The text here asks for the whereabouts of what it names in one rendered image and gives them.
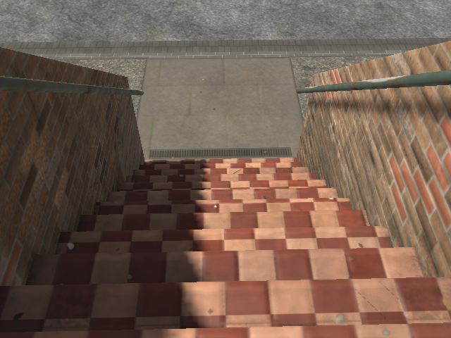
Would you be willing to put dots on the stairs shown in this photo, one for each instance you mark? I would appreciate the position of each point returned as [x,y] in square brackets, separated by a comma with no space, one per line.
[209,243]

